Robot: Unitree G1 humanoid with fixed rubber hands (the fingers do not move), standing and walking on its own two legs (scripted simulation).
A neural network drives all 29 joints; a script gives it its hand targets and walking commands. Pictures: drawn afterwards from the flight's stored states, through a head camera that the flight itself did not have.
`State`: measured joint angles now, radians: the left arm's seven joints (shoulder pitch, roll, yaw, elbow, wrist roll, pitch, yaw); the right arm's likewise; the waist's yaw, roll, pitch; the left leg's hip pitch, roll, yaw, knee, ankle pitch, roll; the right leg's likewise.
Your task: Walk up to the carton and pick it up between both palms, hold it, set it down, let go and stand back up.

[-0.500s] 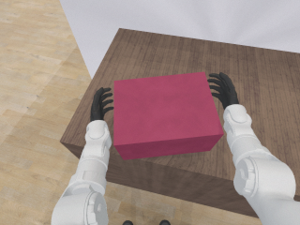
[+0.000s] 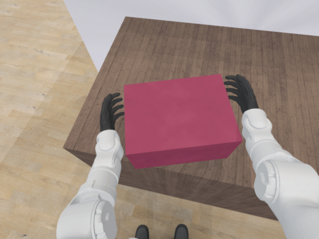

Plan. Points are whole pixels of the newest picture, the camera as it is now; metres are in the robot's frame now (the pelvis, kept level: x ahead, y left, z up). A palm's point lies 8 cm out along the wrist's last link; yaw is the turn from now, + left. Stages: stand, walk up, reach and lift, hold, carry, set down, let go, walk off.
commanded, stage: set down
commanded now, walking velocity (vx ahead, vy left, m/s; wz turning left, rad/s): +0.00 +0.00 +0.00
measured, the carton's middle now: (176, 122) +0.42 +0.00 -0.05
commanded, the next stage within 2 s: none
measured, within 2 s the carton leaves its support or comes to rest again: neither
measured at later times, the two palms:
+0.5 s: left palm (109, 125) +0.37 +0.18 +0.00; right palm (247, 105) +0.45 -0.18 +0.01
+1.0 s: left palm (109, 125) +0.37 +0.18 +0.00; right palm (247, 105) +0.45 -0.18 +0.01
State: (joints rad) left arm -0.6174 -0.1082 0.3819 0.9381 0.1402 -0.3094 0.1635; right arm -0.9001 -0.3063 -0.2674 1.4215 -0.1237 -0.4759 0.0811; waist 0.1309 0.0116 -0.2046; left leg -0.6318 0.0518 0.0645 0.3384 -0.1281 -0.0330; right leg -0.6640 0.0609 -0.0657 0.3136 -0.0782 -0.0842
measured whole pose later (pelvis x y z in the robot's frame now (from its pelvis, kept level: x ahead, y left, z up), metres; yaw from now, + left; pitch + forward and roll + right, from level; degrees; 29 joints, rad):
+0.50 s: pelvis +0.00 +0.00 +0.00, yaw +0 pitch +25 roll +1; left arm -0.64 -0.11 0.41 0.96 0.16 -0.36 0.16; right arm -0.92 -0.31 -0.33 1.46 -0.15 -0.49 0.10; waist 0.12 0.00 -0.20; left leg -0.66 0.06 0.07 0.38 -0.14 -0.03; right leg -0.69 0.06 -0.07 0.34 -0.09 -0.09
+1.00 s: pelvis +0.00 +0.00 +0.00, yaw +0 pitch +24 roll +1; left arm -0.63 -0.12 0.44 0.96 0.20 -0.39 0.15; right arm -0.91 -0.30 -0.36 1.45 -0.17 -0.50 0.11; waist 0.11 -0.01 -0.19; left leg -0.67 0.06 0.07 0.41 -0.16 -0.03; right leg -0.69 0.06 -0.08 0.37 -0.11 -0.09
